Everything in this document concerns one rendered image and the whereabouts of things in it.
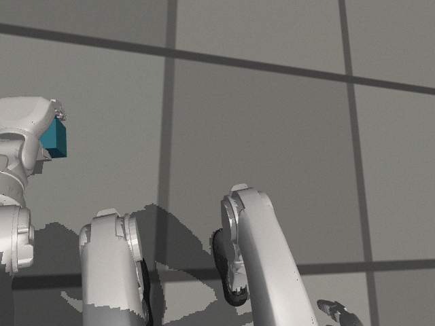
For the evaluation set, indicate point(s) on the cube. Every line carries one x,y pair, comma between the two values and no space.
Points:
54,139

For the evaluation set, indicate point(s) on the left robot arm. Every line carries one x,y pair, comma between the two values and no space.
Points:
18,155

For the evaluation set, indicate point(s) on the left robot hand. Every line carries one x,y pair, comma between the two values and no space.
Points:
33,114

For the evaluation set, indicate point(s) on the right robot foot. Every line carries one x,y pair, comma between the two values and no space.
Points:
232,297

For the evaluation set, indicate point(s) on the right robot hand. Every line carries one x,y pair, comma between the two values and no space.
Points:
339,313

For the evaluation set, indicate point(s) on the left robot foot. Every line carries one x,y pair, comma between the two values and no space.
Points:
146,294

